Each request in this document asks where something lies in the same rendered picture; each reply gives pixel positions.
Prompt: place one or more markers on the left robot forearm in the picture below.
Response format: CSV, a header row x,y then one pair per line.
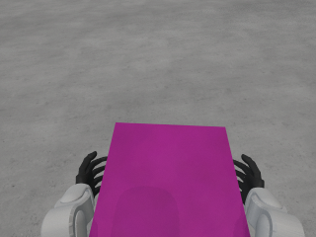
x,y
71,214

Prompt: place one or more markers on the carton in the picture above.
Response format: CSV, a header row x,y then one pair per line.
x,y
169,180

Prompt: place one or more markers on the robot right hand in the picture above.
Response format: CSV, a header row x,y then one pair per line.
x,y
252,177

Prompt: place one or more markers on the robot left hand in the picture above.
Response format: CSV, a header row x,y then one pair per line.
x,y
86,173

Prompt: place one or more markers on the right robot forearm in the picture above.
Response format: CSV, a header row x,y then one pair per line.
x,y
269,217

